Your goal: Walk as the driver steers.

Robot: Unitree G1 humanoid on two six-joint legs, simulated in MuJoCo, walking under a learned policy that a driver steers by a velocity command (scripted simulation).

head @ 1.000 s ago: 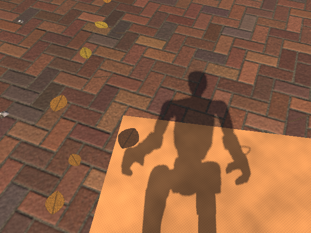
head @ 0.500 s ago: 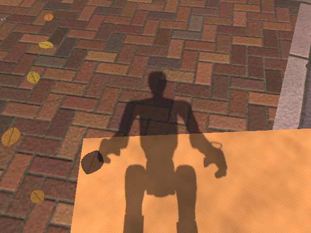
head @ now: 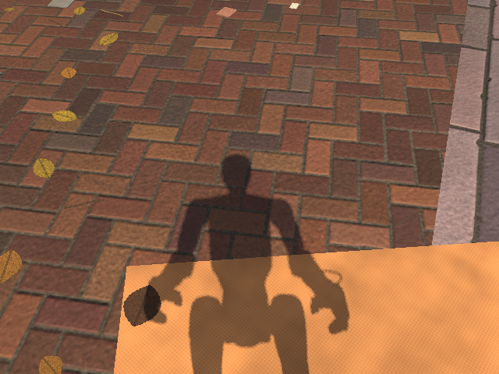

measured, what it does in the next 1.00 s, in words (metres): walks ahead, turning left: left foot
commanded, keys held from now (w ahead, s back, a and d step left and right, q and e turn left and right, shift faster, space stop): w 0.18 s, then w+q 0.54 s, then w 0.14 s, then w+e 0.14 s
